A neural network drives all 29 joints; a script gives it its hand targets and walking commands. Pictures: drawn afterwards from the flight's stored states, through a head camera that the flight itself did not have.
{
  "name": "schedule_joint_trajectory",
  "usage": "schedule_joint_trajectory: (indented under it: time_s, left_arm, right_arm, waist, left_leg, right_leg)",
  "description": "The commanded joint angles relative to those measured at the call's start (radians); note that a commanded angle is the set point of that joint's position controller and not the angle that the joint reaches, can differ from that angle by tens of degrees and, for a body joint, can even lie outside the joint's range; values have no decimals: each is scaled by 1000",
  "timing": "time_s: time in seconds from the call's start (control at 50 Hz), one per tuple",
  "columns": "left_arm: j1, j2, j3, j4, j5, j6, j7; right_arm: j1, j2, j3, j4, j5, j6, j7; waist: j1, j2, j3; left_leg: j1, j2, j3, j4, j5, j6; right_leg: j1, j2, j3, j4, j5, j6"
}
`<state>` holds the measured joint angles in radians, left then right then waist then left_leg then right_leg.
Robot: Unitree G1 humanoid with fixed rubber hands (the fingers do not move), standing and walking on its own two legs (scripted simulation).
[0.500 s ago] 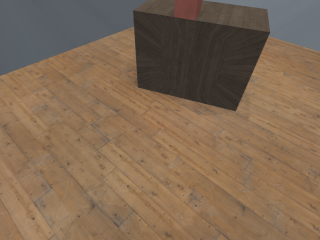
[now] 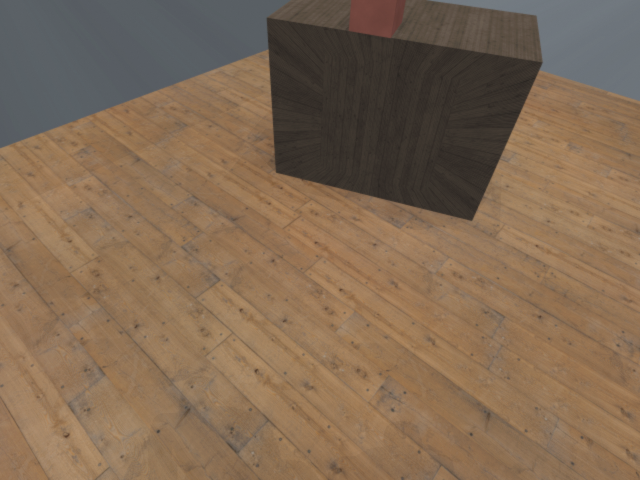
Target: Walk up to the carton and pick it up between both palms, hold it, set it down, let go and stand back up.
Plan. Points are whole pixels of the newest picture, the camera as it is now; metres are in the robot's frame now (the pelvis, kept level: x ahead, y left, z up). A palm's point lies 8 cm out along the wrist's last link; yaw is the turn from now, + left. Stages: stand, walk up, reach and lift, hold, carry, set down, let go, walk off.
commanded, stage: stand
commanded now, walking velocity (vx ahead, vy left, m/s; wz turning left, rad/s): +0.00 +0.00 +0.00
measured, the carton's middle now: (378, 4) +1.68 -0.25 +0.04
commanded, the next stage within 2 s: walk up in 1.90 s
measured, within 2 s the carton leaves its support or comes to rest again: neither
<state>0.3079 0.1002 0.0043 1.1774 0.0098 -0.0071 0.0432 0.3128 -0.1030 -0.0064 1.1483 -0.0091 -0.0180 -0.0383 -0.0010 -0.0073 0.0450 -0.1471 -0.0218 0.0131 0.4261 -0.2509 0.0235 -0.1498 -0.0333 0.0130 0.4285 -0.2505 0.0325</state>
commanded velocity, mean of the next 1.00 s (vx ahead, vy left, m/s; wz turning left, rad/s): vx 0.00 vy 0.00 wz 0.00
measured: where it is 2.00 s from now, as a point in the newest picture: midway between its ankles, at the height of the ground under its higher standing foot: outside the picture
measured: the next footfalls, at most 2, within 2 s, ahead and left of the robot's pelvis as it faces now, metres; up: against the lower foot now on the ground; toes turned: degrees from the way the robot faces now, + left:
none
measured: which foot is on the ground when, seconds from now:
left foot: down 0.00-1.00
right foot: down 0.00-1.00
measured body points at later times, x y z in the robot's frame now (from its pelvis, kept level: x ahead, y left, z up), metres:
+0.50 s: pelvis +0.00 +0.00 +0.00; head +0.02 +0.01 +0.45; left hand -0.03 +0.20 -0.17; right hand -0.02 -0.20 -0.16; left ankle -0.01 +0.10 -0.74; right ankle -0.01 -0.14 -0.74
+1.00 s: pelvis +0.01 +0.01 +0.00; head +0.02 +0.01 +0.45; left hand -0.03 +0.21 -0.17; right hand -0.02 -0.20 -0.16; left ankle -0.01 +0.10 -0.74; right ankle -0.01 -0.14 -0.74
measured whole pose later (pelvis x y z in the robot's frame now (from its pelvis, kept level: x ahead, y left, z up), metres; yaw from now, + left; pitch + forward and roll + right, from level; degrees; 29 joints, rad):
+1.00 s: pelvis +0.01 +0.01 +0.00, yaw +0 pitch -2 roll +0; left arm 0.31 0.10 0.00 1.18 0.01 -0.01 0.04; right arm 0.31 -0.11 0.00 1.15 -0.01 -0.02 -0.04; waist 0.00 -0.01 0.05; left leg -0.13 -0.03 0.02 0.42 -0.26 0.03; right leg -0.14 -0.05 0.01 0.42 -0.26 0.04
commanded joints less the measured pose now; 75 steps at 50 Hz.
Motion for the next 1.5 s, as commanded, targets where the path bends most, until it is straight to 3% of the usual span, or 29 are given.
schedule_joint_trajectory:
  time_s: [0.0,1.48]
  left_arm:
    - [99,66,8,0,0,-3,3]
    - [105,69,6,10,-2,-1,3]
  right_arm:
    - [95,-71,-10,-6,0,-5,-3]
    - [100,-77,-9,-10,3,-12,-3]
  waist:
    - [0,3,62]
    - [1,3,61]
  left_leg:
    - [-40,98,-87,-92,147,22]
    - [-17,100,-87,-98,201,30]
  right_leg:
    - [-35,-53,38,-68,141,-36]
    - [-19,-63,24,-69,157,-23]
